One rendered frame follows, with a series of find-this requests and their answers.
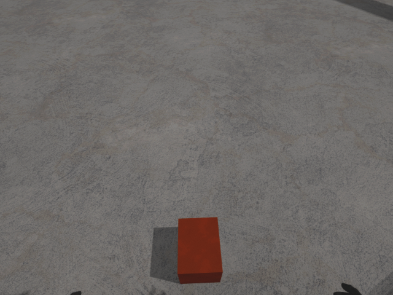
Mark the carton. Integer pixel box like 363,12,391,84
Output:
177,217,223,284

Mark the robot right hand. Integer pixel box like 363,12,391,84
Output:
333,283,361,295

